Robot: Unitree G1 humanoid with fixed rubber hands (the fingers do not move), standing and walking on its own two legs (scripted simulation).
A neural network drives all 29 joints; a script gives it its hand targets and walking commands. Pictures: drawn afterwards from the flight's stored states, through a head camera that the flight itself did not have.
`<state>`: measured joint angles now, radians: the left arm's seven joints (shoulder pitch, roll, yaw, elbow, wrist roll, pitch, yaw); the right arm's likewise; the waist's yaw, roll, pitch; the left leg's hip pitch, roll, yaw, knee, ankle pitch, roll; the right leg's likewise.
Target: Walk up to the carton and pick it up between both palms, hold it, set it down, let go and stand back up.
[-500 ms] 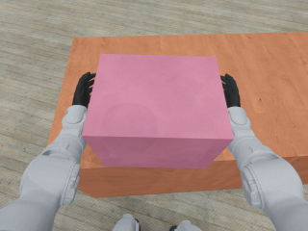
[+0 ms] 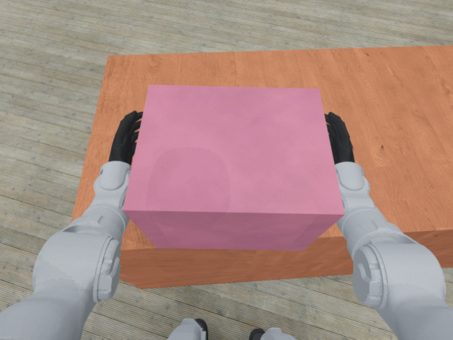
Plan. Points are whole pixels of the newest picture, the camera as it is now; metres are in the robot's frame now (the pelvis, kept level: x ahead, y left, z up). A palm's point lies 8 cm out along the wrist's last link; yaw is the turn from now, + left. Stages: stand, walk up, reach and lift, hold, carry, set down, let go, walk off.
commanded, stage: reach and lift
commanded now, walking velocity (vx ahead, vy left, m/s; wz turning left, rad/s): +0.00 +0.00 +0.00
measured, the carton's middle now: (231, 174) +0.41 +0.00 -0.01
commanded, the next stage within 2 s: none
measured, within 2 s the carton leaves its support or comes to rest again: leaves its support in 1.18 s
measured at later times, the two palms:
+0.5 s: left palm (124, 156) +0.42 +0.20 +0.03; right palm (341, 158) +0.42 -0.19 +0.03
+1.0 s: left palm (122, 160) +0.41 +0.20 +0.03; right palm (343, 162) +0.41 -0.19 +0.03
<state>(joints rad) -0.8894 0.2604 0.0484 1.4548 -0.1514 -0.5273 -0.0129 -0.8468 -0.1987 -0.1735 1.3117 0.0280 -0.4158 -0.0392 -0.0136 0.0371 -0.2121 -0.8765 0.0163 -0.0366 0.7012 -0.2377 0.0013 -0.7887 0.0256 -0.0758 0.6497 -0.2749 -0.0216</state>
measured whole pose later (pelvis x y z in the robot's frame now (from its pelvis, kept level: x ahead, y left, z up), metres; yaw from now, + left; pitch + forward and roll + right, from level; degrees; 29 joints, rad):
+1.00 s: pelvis +0.01 +0.00 +0.02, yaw -2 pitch +24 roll -1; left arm -0.81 0.21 0.12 1.47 -0.06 -0.66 0.00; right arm -0.74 -0.18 -0.30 1.32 -0.15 -0.61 -0.07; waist 0.03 -0.01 -0.21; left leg -0.73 0.02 0.02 0.44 -0.13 0.01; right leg -0.67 0.03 -0.03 0.39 -0.15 -0.01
